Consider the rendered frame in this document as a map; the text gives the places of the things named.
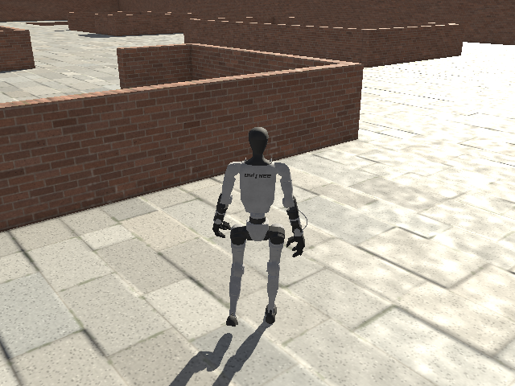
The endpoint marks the right robot upper arm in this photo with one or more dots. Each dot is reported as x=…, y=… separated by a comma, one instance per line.
x=283, y=170

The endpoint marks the left robot upper arm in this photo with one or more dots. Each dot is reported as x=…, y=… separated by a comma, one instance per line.
x=233, y=169

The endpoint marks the robot right hand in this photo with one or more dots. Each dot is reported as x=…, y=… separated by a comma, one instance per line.
x=300, y=245

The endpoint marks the right robot shin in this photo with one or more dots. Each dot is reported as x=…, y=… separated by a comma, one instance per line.
x=272, y=288

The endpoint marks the left robot foot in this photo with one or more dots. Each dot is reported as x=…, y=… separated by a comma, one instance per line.
x=231, y=320

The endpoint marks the robot left hand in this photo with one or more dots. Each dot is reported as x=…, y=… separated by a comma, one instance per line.
x=223, y=226

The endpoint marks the robot left forearm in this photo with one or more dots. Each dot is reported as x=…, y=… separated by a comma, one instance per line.
x=220, y=211

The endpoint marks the robot right forearm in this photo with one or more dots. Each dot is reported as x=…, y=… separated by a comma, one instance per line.
x=293, y=214

